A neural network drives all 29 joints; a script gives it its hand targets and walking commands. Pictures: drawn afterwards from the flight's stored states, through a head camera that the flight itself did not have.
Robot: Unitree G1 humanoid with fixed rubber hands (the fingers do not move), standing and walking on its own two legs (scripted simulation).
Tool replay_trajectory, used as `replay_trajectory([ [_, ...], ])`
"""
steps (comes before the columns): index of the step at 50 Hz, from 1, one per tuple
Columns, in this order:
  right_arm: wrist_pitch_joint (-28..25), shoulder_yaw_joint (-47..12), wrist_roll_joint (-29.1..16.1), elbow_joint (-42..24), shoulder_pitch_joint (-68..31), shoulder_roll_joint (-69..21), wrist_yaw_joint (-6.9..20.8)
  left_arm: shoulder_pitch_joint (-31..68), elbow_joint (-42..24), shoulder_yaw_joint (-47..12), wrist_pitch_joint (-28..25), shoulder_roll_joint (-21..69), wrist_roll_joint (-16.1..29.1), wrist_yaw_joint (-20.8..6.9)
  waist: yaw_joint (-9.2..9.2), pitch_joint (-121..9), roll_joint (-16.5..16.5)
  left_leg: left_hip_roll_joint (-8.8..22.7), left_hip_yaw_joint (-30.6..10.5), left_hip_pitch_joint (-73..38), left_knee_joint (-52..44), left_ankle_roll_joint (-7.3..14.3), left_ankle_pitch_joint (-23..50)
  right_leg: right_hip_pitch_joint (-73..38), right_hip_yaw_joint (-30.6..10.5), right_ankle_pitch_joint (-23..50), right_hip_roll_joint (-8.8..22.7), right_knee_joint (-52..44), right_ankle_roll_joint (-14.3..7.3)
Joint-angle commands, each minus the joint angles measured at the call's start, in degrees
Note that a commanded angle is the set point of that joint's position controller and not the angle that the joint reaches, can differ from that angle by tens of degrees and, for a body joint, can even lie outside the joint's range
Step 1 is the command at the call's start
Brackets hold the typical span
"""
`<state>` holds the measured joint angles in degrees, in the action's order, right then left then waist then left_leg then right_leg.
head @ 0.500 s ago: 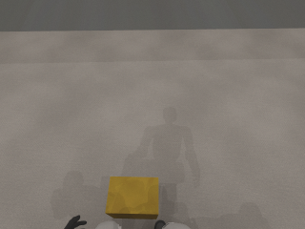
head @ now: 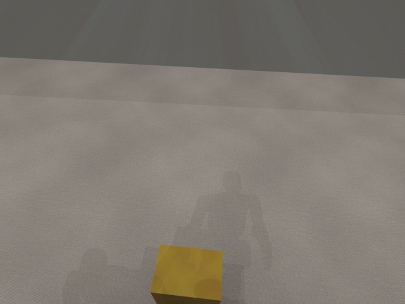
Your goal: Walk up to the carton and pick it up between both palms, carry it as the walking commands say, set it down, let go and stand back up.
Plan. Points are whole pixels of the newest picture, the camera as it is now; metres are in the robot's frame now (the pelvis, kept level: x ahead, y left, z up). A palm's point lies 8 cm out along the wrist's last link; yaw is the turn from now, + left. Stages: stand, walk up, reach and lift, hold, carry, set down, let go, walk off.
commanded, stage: walk up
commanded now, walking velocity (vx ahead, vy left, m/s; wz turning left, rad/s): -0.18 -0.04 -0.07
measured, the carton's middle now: (188, 279) +0.32 +0.03 -0.64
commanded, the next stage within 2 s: stand in 1.38 s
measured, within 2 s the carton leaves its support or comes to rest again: neither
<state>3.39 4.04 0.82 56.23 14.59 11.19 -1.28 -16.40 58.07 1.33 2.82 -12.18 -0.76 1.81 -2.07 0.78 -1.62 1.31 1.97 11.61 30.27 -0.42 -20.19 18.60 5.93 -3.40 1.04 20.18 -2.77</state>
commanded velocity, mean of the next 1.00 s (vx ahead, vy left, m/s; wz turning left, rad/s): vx -0.11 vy -0.01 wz -0.03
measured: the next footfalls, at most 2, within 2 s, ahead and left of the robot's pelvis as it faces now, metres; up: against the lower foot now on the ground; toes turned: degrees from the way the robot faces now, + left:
left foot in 0.02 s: +0.00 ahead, +0.14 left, +0.00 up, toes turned +2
right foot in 0.38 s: -0.02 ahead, -0.13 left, +0.00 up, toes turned -4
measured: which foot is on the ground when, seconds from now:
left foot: up 0.00-0.00, down 0.02-0.40, up 0.42-0.72, down 0.74-1.00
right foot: down 0.00-0.02, up 0.04-0.36, down 0.38-0.76, up 0.78-1.00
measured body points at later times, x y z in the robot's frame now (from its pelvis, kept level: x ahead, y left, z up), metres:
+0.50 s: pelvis -0.03 -0.02 +0.00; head +0.01 -0.04 +0.44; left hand +0.06 +0.23 -0.14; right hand -0.01 -0.27 -0.16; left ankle -0.07 +0.13 -0.69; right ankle -0.06 -0.12 -0.74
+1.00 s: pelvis -0.08 +0.01 +0.00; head -0.06 +0.02 +0.45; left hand -0.05 +0.27 -0.16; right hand -0.05 -0.21 -0.16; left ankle -0.06 +0.13 -0.74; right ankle -0.14 -0.09 -0.72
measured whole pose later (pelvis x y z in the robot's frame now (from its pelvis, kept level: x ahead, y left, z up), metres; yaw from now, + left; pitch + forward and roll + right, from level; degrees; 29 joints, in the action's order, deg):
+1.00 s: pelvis -0.08 +0.01 +0.00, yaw -3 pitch +0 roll +1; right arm 0.9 1.7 1.8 59.6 12.4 8.3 -1.9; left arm -12.7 62.6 2.0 3.2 -13.5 -0.4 1.1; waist -0.2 2.7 -2.0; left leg 0.0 4.6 12.6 24.4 0.6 -11.5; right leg 14.3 0.4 -25.6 1.3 41.1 0.5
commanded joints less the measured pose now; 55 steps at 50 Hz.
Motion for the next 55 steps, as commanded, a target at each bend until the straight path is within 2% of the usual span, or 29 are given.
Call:
replay_trajectory([
  [1, -2.3, 2.7, 1.3, -2.5, 4.3, 13.4, -1.3, 0.9, -2.9, 2.3, 0.2, -6.3, -0.1, -0.1, 3.58, 4.9, 15.2, 24.2, -23.9, -0.7, -20.3, 8.0, 10.9, 11.8, -2.1, -19.5, -0.7, 20.0, 5.6],
  [2, -2.6, 0.9, 0.5, -2.4, 2.9, 9.1, -1.6, 0.3, -1.7, 2.1, 0.8, -4.9, -0.5, -0.2, 2.36, 5.3, 11.0, 22.6, -20.1, 6.7, -20.5, 9.6, 3.3, 8.1, -8.3, -23.5, -0.1, 30.2, 4.5],
  [3, -2.3, 0.2, 0.1, -3.2, -0.7, 7.7, -1.6, -5.5, -0.7, 1.3, 0.7, -1.3, -0.1, -1.0, -2.91, 5.9, 14.7, 17.7, -14.4, 11.6, -22.0, 7.9, -9.6, 7.4, -7.4, -23.4, -0.7, 35.0, 4.7],
  [4, -2.3, 1.8, 0.1, -3.9, -3.5, 9.7, -1.7, -0.2, -1.8, 2.7, 0.4, -5.1, -0.4, -1.5, 0.21, 7.0, 13.3, 13.9, -10.8, 14.9, -20.2, 8.8, -3.0, 4.9, -8.5, -20.1, -2.8, 39.9, 4.0],
  [5, -2.7, 1.3, 0.0, -3.1, -3.8, 7.7, -1.6, -1.2, -0.7, 2.6, 0.0, -3.5, -0.7, -2.0, -0.95, 6.4, 11.5, 12.2, -7.9, 14.4, -19.6, 8.4, 1.7, 2.8, -8.1, -17.4, -2.8, 43.2, 4.4],
  [6, -3.1, 0.6, 0.5, -3.0, -1.7, 7.0, -1.7, 1.6, -1.0, 2.8, 0.2, -5.2, -1.5, -2.3, 1.54, 7.1, 7.5, 13.8, -9.0, 7.0, -16.4, 8.1, 13.8, 10.3, -9.6, -16.8, -2.3, 43.2, 4.9],
  [7, -3.6, 0.5, 0.9, -2.9, -1.5, 7.1, -1.8, 0.1, -1.1, 3.4, 0.4, -6.5, -1.6, -1.7, -0.08, 5.1, 7.8, 13.7, -8.2, 1.7, -11.7, 8.8, 31.4, 12.2, -10.3, -18.1, -3.1, 43.8, 5.7],
  [9, -4.2, 2.0, 0.6, -2.6, 1.3, 9.7, -1.9, 0.8, -1.4, 4.0, 0.6, -7.3, -0.8, -1.5, 2.04, 0.9, 9.4, 16.6, -9.9, -6.0, -8.0, 11.6, 41.0, 13.9, -9.5, -23.0, -3.2, 43.4, 7.1],
  [12, -4.5, 1.0, 1.2, -1.2, 4.3, 9.8, -2.0, 7.3, -3.8, 3.3, 0.0, -6.1, -0.2, -0.8, 4.28, -2.1, 8.4, 17.9, -12.4, -8.8, -8.7, 12.3, 39.9, 10.3, -9.0, -24.7, 0.0, 34.4, 7.0],
  [16, -3.1, 2.4, 0.9, -0.1, 5.5, 10.5, -0.8, 2.7, -2.6, 2.2, -0.8, -4.1, 1.3, -0.2, 2.40, -2.1, 15.4, 12.7, -6.9, -7.6, -2.7, 8.9, 45.4, 0.1, -3.7, -21.4, -0.5, 14.6, 5.8],
  [18, -2.2, 2.5, 0.0, 0.1, 7.7, 9.0, -0.8, -0.3, -1.2, 2.3, -1.7, -7.0, 0.9, 0.0, 1.70, -3.0, 3.3, 8.4, -3.7, -2.6, 5.9, 3.3, 31.7, -10.9, -7.7, 9.9, 3.9, -1.3, 6.0],
  [19, -2.7, 2.0, -0.7, -2.0, 6.7, 7.8, -1.2, 0.5, -1.7, 3.2, -1.8, -11.3, 0.7, 0.0, 1.74, -5.7, -8.1, 3.6, -1.0, 6.6, 12.2, 0.1, 16.0, -17.5, -15.9, 34.0, 12.0, 3.0, 2.6],
  [20, -2.4, 1.0, -0.9, -3.5, 3.7, 4.8, -1.6, -2.8, -1.2, 3.1, -1.7, -12.1, 0.5, 0.0, 0.17, -6.8, -15.1, -1.2, 3.1, 13.4, 23.0, -1.4, -15.3, -20.9, -21.1, 51.5, 19.5, 2.3, -4.0],
  [22, -0.4, -0.5, -1.0, -2.6, 2.9, 2.7, -1.7, 0.4, -2.3, 1.7, -2.4, -8.9, -0.3, 0.3, 0.60, -5.9, -8.6, 3.4, -3.7, 7.1, 25.9, -0.7, -14.9, -10.8, -18.3, 31.4, 21.4, -0.2, -8.2],
  [23, -0.6, 0.0, -0.6, -3.1, 0.0, 3.0, -1.3, 5.2, -3.1, 2.0, -2.0, -8.9, 0.0, 0.4, 1.44, 2.6, -9.0, 2.7, -2.0, 13.1, 27.7, -1.0, -15.7, -9.1, -18.2, 38.4, 19.5, 1.6, -9.2],
  [29, -0.4, 0.5, -0.1, -1.6, -0.7, 3.6, -0.6, 4.2, -3.5, 1.6, -2.2, -8.8, -0.2, 1.0, 1.24, -0.5, -6.2, 0.0, 0.1, 12.4, 27.0, -2.5, -6.9, -12.8, -8.5, 38.4, 11.8, 3.5, -5.7],
  [31, -0.3, 0.5, -0.9, -1.1, -0.1, 3.6, -0.8, 3.8, -1.3, 1.1, -1.8, -8.6, -0.6, 0.8, 1.06, -0.2, -7.8, -0.2, 1.1, 10.0, 18.3, -2.8, -8.4, -12.9, -10.4, 27.5, 12.1, 3.6, -6.4],
  [32, -0.5, -0.1, 0.0, -1.1, -1.5, 3.4, -0.7, 3.6, -1.4, 0.5, -2.1, -7.1, -1.5, 0.7, 0.05, -3.3, -3.6, 1.5, -0.4, 7.9, 9.2, -2.4, -6.5, -14.3, -12.3, 13.5, 12.2, 0.7, -6.4],
  [35, -1.2, -0.5, -0.8, 1.7, 4.7, 3.6, -1.1, 6.2, -0.9, 1.1, -1.5, -8.8, -0.8, 0.5, 3.53, -2.5, -5.1, -0.4, 2.7, -5.6, -9.9, -1.3, 9.6, -8.0, -14.8, 8.8, 13.0, 2.2, -3.6],
  [36, -1.9, -0.5, 0.0, 2.5, 6.7, 4.2, -1.4, 5.7, -1.4, 0.8, -1.6, -7.1, -0.2, 0.2, 3.93, -3.4, -0.6, 4.2, -1.9, -10.8, -12.9, -1.1, 13.9, -4.5, -13.4, 0.9, 10.6, 3.4, -1.6],
  [37, -2.5, 1.0, 0.7, 1.1, 5.4, 10.6, -1.5, 5.5, -2.1, 1.0, -1.5, -5.6, 0.5, -0.3, 2.60, -0.9, 9.7, 14.0, -13.1, -8.7, -13.3, 1.7, 24.4, 0.1, -8.2, -4.0, 4.7, 11.1, 2.1],
  [38, -2.8, 1.7, 0.5, -0.2, 2.5, 13.1, -1.0, 6.5, -2.4, 1.6, -1.3, -6.3, 0.7, 0.0, 1.96, 2.2, 12.8, 18.4, -17.0, -6.2, -12.9, 6.8, 39.6, 4.0, -4.9, -18.7, 0.1, 18.8, 3.9],
  [41, -3.0, 1.0, 0.9, 0.1, -1.2, 11.2, -1.3, 5.2, -1.0, 1.7, -0.2, -4.7, -0.1, 0.3, 1.64, 3.1, 14.0, 15.5, -10.3, 3.6, -13.6, 11.9, 29.6, 0.3, -7.1, -27.5, 0.0, 36.7, 3.4],
  [45, -2.5, -0.7, 1.0, -0.1, -2.6, 5.5, -1.5, 3.2, 2.0, 0.9, 0.3, -2.8, -0.2, -1.6, 1.54, 1.4, 9.2, 9.7, -7.4, 3.0, -19.4, 7.8, 0.2, -0.3, -5.1, -21.2, 0.1, 30.7, 4.0],
  [48, -3.5, -0.8, 1.0, 2.6, 1.0, 5.7, -1.1, 4.7, 2.2, 0.2, -0.9, -1.2, 0.3, -0.4, 3.06, 1.3, 6.1, 12.2, -10.5, 0.4, -17.5, 8.6, 6.0, -3.3, -4.6, -23.7, 0.2, 16.8, 3.3],
  [50, -2.7, -0.2, 0.7, 2.5, -0.2, 7.0, -0.6, -0.6, 3.8, -0.4, -1.7, 0.9, 1.3, 0.0, 0.72, -2.9, 6.1, 11.7, -9.2, -2.7, -13.3, 7.4, 11.6, -11.6, -5.3, -15.2, -0.2, -0.6, 2.2],
  [52, -3.3, -1.1, -0.7, 2.8, 1.7, 4.5, -0.4, 0.8, 4.3, -1.4, -3.5, -1.3, 0.2, 0.7, 1.86, -1.1, -3.1, 7.0, -6.1, 0.9, -7.9, 3.4, 17.6, -16.7, -14.4, 2.9, 8.1, -5.2, 1.6],
  [53, -3.0, -1.4, -1.2, 3.3, 4.0, 2.4, -0.2, 0.0, 4.2, -1.4, -3.6, -3.2, 0.3, 0.6, 4.93, -1.5, -6.6, 2.9, -2.8, -1.9, -8.2, 1.5, 9.2, -13.4, -17.8, 5.4, 11.5, -6.1, 0.7],
  [55, -2.7, -1.7, -1.1, 2.7, 1.6, 1.1, -0.5, 2.8, 5.6, -1.6, -3.7, -2.3, -0.1, 0.4, 4.01, 4.0, -9.7, 3.0, -2.7, -6.1, -11.3, 1.1, 11.4, -4.5, -16.1, -2.3, 7.8, -6.9, -0.1],
])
